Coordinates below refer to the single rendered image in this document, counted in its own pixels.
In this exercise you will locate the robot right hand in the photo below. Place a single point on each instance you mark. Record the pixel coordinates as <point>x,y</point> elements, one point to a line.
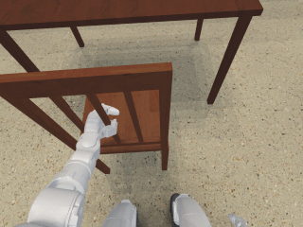
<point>237,221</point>

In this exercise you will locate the robot left hand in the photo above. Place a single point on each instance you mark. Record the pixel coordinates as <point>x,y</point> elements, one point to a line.
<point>95,124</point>

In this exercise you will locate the robot left upper arm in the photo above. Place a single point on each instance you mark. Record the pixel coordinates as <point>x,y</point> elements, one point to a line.
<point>57,207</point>

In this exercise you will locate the table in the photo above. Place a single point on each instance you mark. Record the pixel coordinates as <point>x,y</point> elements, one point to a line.
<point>40,14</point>

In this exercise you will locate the robot left thigh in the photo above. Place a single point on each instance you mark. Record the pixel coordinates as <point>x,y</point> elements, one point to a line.
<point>122,215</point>

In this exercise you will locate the chair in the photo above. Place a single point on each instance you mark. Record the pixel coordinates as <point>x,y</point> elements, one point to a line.
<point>141,93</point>

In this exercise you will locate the robot right foot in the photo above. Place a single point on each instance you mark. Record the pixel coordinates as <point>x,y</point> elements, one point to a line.
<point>172,199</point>

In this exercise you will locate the robot left forearm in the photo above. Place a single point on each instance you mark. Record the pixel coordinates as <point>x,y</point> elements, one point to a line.
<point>78,170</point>

